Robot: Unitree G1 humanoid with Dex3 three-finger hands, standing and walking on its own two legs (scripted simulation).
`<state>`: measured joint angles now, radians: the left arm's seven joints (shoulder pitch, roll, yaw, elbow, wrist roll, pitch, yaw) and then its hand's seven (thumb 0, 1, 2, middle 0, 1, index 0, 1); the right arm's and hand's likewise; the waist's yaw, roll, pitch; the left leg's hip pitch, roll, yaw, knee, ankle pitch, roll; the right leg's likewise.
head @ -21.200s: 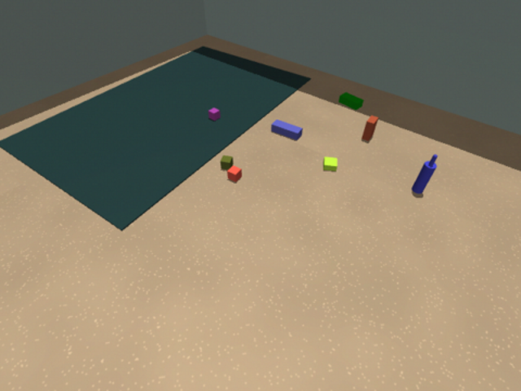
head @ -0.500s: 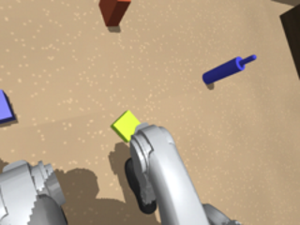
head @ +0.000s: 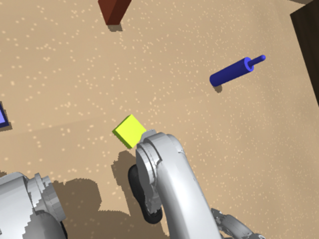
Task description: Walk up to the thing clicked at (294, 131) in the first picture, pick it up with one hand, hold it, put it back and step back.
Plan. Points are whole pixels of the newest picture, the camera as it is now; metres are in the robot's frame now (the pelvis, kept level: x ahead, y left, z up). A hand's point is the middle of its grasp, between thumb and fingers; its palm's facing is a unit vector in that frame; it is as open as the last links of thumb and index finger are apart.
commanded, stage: close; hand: left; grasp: from above
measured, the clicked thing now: out of the picture +0.44 +0.33 -0.27
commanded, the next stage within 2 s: settle in 1.02 s
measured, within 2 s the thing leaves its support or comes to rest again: leaves its support in 1.52 s
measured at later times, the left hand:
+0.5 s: hand out of the picture +0.42 +0.31 -0.25, palm faces -0.43 -0.13 -0.90, open 11.1 cm
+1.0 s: hand out of the picture +0.42 +0.32 -0.25, palm faces -0.45 -0.16 -0.88, open 10.4 cm
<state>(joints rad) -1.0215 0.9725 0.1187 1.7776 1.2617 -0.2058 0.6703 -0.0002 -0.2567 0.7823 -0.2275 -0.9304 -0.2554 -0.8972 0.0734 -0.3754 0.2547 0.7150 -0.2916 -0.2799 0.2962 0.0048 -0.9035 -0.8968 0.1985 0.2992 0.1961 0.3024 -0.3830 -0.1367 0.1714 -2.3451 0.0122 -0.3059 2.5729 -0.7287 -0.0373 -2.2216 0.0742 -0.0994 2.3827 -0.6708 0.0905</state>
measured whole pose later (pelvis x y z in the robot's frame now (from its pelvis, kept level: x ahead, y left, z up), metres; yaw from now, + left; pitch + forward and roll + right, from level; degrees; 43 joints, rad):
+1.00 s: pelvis +0.00 +0.00 +0.00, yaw +0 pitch +27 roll -15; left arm -1.02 0.98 0.09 1.77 1.27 -0.26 0.65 -0.01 0.01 0.57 -0.51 -0.76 -0.55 -0.71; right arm 0.07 -0.35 0.29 0.69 -0.31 -0.24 0.28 0.00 -0.90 -0.90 0.20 0.30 0.20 0.30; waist -0.38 -0.13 0.18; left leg -2.33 0.01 -0.31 2.57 -0.73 -0.04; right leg -2.21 0.07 -0.10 2.37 -0.67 0.09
